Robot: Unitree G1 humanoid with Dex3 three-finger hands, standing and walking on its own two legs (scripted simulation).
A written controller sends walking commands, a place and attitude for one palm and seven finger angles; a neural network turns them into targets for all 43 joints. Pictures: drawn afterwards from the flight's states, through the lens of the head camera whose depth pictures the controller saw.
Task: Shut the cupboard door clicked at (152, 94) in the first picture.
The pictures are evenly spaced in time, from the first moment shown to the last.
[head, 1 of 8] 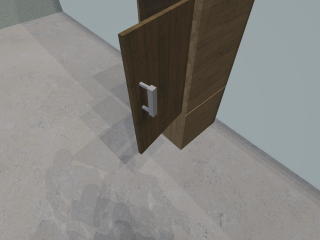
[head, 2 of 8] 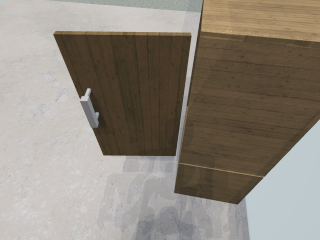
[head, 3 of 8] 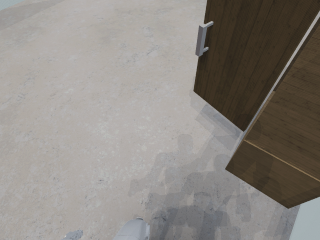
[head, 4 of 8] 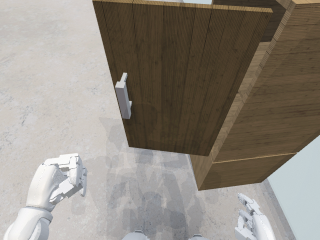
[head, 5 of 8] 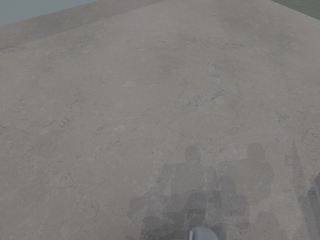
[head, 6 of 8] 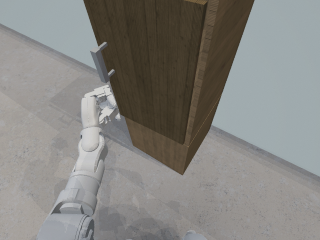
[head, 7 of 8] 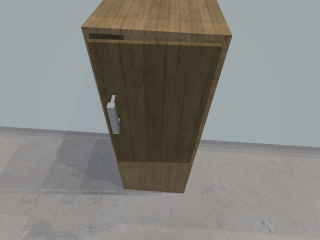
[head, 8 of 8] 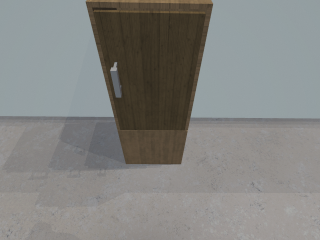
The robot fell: no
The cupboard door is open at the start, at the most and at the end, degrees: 100 100 0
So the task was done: yes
